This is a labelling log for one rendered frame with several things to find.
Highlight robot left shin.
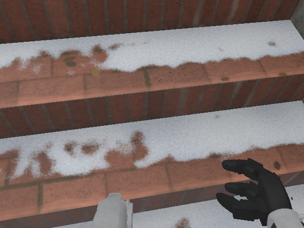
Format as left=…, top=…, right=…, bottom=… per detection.
left=97, top=193, right=124, bottom=209

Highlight left robot thigh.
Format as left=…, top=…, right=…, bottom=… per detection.
left=90, top=197, right=133, bottom=228

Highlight right robot forearm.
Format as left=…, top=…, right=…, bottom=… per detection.
left=267, top=208, right=304, bottom=228

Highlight robot right hand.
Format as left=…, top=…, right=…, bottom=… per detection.
left=216, top=158, right=293, bottom=226

